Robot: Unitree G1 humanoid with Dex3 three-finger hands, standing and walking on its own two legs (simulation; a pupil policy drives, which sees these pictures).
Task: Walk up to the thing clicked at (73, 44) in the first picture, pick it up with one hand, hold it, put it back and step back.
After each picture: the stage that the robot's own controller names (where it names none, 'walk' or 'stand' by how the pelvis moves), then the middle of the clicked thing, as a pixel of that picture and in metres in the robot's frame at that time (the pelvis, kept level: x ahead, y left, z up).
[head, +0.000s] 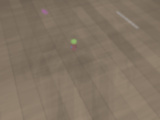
stand; (73, 44) +1.35 +0.11 -0.72
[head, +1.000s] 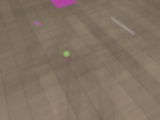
walk; (67, 57) +1.20 +0.28 -0.72
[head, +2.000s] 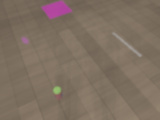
walk; (58, 93) +0.70 +0.29 -0.72
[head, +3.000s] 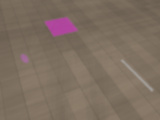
walk; out of the picture +0.44 +0.14 -0.69
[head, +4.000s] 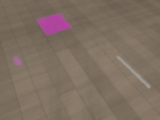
stand; out of the picture +0.37 +0.17 -0.72
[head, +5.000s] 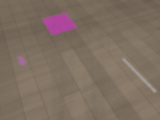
stand; out of the picture +0.35 +0.16 -0.72
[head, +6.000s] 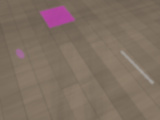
stand; out of the picture +0.37 +0.17 -0.72
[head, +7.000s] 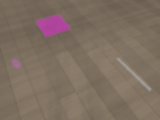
stand; out of the picture +0.33 +0.18 -0.72
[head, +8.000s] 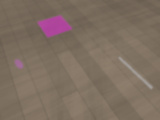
stand; out of the picture +0.36 +0.17 -0.73
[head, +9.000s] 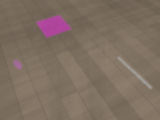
stand; out of the picture +0.35 +0.18 -0.73
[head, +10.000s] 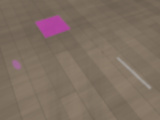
go down; out of the picture +0.34 +0.18 -0.73
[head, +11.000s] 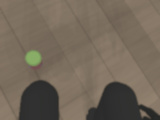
go down; (34, 60) +0.44 +0.19 -0.34
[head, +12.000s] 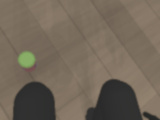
go down; (28, 62) +0.43 +0.21 -0.31
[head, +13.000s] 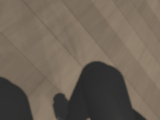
close in; out of the picture +0.42 +0.25 -0.23
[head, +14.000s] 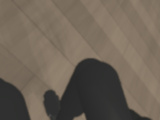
close; out of the picture +0.42 +0.26 -0.23
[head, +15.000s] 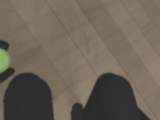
lift; out of the picture +0.36 +0.25 -0.13
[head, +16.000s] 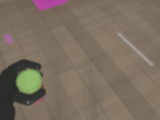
lift; (32, 88) +0.32 +0.17 +0.03
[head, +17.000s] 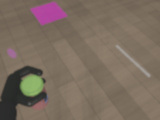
hold; (35, 93) +0.32 +0.17 +0.00
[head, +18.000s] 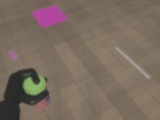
hold; (38, 92) +0.32 +0.17 +0.00
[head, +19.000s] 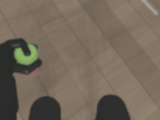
crouch; (29, 60) +0.42 +0.18 -0.08
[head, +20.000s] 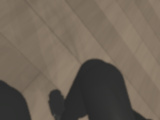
lower; out of the picture +0.42 +0.26 -0.23
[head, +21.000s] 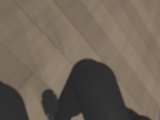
lower; out of the picture +0.42 +0.28 -0.24
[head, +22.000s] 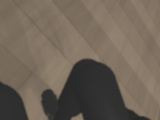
lower; out of the picture +0.42 +0.28 -0.23
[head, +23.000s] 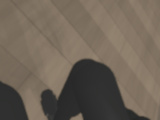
lower; out of the picture +0.42 +0.28 -0.23
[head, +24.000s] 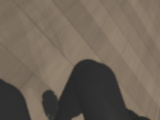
loosen; out of the picture +0.42 +0.27 -0.23
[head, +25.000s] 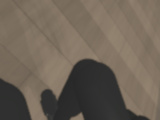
withdraw; out of the picture +0.41 +0.26 -0.23
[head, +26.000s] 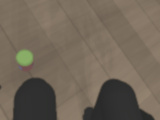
walk; (25, 61) +0.43 +0.22 -0.30
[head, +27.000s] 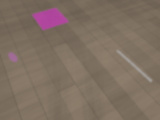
stand; out of the picture +0.36 +0.15 -0.65
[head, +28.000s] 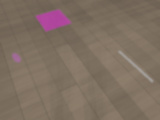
stand; out of the picture +0.37 +0.17 -0.67
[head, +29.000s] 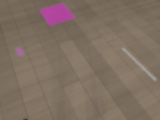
stand; out of the picture +0.37 +0.17 -0.67
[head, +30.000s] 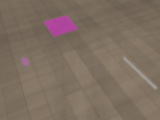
walk; out of the picture +0.38 +0.17 -0.72
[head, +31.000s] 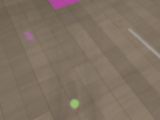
walk; (74, 105) +0.47 +0.08 -0.71
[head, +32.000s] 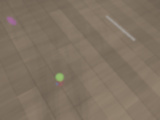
walk; (59, 79) +0.69 +0.13 -0.71
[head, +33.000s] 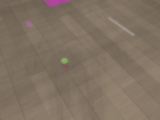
stand; (64, 64) +1.03 +0.23 -0.70
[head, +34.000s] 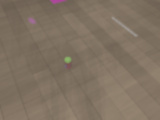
stand; (68, 63) +1.03 +0.17 -0.71
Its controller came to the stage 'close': yes
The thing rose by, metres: 0.71
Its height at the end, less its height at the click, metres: +0.00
